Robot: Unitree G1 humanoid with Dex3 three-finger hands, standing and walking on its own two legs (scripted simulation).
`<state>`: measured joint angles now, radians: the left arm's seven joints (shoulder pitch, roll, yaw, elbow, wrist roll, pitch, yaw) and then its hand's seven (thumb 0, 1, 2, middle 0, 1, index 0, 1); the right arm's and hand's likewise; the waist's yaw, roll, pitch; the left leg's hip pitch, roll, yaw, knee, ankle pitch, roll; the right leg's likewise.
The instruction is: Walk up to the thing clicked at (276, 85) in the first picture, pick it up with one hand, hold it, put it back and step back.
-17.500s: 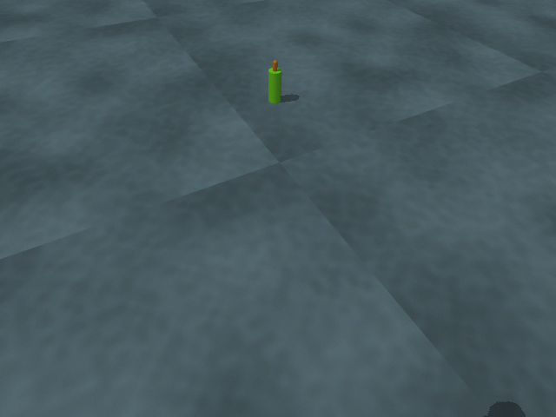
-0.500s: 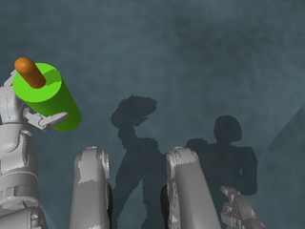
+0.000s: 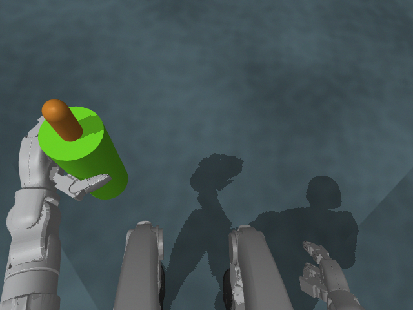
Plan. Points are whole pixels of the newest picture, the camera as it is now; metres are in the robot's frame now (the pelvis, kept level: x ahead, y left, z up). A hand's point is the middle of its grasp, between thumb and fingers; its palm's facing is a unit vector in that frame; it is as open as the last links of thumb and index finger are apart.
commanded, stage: lift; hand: left
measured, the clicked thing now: (87, 153) +0.38 +0.21 +0.02
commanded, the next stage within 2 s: hold in 1.52 s
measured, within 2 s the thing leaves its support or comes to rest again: neither
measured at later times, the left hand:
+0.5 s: hand (34, 119) +0.36 +0.22 +0.17, palm faces +0.10 -0.99 +0.00, open 11.6 cm
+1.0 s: hand (15, 84) +0.36 +0.20 +0.23, palm faces +0.09 -1.00 +0.01, open 11.6 cm
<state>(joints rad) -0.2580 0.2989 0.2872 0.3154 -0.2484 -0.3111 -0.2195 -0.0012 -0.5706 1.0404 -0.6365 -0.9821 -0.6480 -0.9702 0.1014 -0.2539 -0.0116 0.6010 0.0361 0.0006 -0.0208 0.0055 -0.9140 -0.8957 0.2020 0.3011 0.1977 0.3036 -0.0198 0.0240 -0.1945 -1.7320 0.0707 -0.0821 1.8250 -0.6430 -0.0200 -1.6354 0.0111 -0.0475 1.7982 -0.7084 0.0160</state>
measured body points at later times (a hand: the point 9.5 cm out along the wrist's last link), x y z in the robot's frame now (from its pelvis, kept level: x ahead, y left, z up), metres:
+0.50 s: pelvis +0.03 +0.01 +0.13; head +0.13 +0.04 +0.57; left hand +0.35 +0.27 +0.17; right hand +0.20 -0.23 +0.03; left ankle +0.07 +0.13 -0.48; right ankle +0.05 -0.13 -0.48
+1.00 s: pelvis +0.04 +0.01 +0.18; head +0.11 +0.02 +0.63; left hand +0.35 +0.25 +0.23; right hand +0.19 -0.23 +0.08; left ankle +0.07 +0.13 -0.48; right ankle +0.05 -0.13 -0.48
